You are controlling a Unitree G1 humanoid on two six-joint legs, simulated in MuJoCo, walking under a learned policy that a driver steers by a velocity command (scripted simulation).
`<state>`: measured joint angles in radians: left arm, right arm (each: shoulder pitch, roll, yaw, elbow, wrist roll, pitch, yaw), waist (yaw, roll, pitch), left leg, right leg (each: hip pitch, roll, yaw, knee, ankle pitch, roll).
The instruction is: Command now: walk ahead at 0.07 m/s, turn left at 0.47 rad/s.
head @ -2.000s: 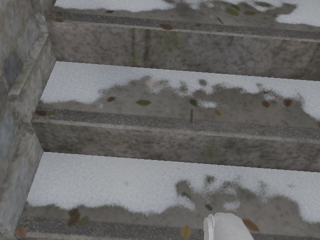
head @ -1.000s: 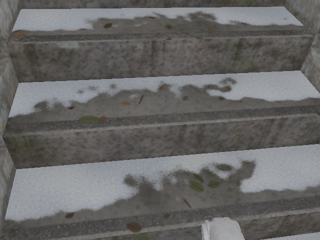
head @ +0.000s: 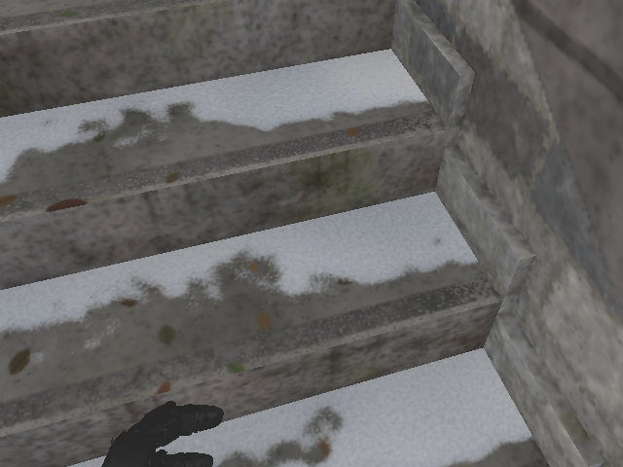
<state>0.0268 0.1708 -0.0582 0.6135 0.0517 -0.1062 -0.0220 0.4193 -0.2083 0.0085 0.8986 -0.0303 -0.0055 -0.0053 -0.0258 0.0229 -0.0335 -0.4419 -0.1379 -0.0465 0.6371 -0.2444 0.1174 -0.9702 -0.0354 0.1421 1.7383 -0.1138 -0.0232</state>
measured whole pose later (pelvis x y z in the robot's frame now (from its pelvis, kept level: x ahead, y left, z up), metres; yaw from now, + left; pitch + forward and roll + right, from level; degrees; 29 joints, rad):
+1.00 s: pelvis +0.08 -0.05 +0.01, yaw +31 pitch +2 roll -1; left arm 0.23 0.19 0.05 0.71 0.00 0.04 0.05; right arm 0.15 -0.19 -0.03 0.52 0.01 0.01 -0.02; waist 0.00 0.03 -0.01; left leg -0.36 -0.05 -0.09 0.60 -0.27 0.05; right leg -0.37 -0.02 -0.01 0.81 -0.41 0.02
